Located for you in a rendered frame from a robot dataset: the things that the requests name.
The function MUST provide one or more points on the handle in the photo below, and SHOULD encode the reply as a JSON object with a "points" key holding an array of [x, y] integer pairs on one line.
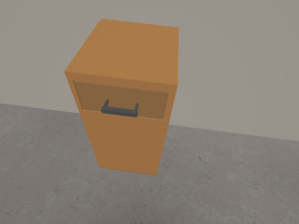
{"points": [[119, 111]]}

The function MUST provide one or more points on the drawer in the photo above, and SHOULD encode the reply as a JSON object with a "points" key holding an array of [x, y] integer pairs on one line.
{"points": [[151, 104]]}

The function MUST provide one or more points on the cabinet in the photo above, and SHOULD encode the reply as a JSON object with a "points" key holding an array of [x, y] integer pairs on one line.
{"points": [[134, 55]]}

